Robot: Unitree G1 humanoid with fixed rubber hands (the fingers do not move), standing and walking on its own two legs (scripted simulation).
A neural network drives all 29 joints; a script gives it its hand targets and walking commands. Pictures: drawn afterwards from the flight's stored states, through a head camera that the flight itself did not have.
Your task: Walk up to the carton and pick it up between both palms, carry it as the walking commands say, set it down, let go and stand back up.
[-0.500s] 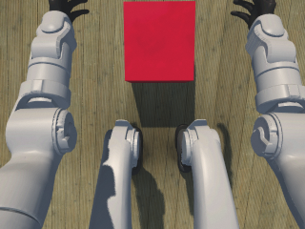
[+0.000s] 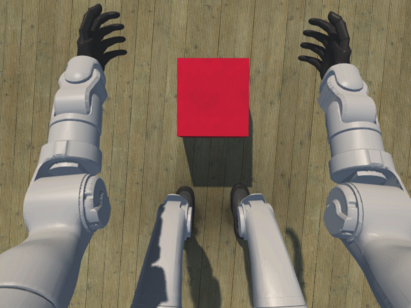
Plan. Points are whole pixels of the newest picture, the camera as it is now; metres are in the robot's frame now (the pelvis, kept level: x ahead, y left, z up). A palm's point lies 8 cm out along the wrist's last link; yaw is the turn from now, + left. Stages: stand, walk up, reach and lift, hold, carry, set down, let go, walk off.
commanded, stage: set down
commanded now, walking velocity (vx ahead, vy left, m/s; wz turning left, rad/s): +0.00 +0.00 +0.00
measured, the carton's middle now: (212, 101) +0.51 +0.00 -0.55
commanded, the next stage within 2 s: let go in 0.20 s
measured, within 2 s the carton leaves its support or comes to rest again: neither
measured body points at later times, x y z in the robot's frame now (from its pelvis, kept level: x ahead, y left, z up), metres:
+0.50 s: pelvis +0.04 +0.00 +0.07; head +0.31 +0.01 +0.43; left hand +0.44 +0.22 -0.07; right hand +0.43 -0.20 -0.07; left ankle +0.06 +0.11 -0.59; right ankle +0.07 -0.11 -0.59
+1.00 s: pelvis +0.09 +0.00 +0.14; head +0.16 -0.01 +0.59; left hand +0.28 +0.22 +0.05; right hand +0.27 -0.23 +0.05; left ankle +0.06 +0.11 -0.59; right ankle +0.07 -0.11 -0.59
